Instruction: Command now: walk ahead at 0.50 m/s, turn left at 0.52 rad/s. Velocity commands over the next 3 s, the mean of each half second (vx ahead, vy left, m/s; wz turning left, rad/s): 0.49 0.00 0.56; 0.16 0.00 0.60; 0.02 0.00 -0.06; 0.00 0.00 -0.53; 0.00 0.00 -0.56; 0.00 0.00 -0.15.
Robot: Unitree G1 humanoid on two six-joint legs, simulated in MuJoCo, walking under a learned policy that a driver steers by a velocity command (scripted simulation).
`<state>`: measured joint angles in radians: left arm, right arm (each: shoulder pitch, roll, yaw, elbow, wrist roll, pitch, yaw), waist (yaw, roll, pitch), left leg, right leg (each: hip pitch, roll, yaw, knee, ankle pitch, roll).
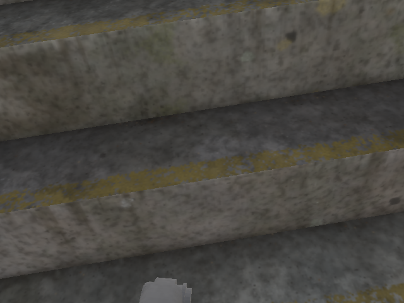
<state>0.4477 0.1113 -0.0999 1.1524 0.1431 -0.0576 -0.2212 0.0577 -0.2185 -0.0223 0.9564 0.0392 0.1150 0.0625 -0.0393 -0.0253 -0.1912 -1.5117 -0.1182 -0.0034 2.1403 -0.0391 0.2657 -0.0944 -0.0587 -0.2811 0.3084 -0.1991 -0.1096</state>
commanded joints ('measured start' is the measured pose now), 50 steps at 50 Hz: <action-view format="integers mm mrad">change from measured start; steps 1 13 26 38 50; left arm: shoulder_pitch -24 -408 -538 -1041 -674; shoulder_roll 324 20 142 374 144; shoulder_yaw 28 34 4 238 67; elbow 2 -541 -723 -726 -934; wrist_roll -47 -28 -60 -223 -11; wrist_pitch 37 -67 25 -39 92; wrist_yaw -15 185 181 296 167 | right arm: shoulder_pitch -411 129 326 1035 390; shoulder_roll -121 -70 -74 -167 -102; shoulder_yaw -5 -2 -4 -128 5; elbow -289 -17 -26 -50 -308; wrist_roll -14 -109 -58 -87 -58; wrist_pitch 95 -162 -216 -72 -165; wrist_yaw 43 -133 -38 -152 -98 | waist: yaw -124 36 117 -639 -36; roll -351 92 -149 217 189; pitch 44 286 -379 -309 -66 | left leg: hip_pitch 483 900 1073 1668 1038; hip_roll -73 66 37 -58 -67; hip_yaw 359 -715 -529 -7 -349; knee -600 -1604 -1149 -1356 -1604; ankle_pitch -364 -662 1156 -203 499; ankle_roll -40 105 -157 -57 -121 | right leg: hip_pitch -238 -1018 -289 -239 -543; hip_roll -287 160 -26 109 169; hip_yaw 108 463 603 50 379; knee -98 1788 174 1150 842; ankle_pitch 2320 -191 -48 1657 -518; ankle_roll -56 13 -91 184 70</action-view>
